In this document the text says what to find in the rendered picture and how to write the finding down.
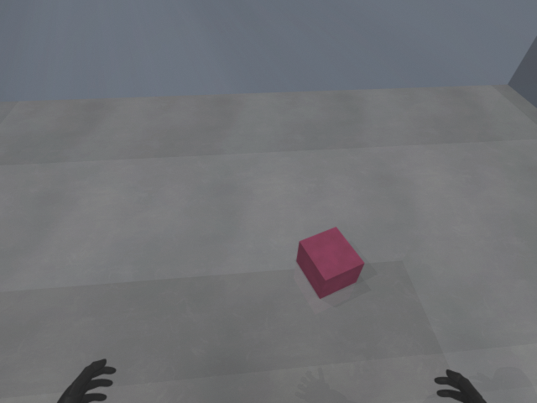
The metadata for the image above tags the left robot hand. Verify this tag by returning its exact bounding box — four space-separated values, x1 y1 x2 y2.
57 359 116 403

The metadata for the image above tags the carton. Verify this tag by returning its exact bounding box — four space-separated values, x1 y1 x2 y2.
296 227 365 299

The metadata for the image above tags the right robot hand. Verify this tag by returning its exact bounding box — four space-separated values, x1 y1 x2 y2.
435 369 487 403

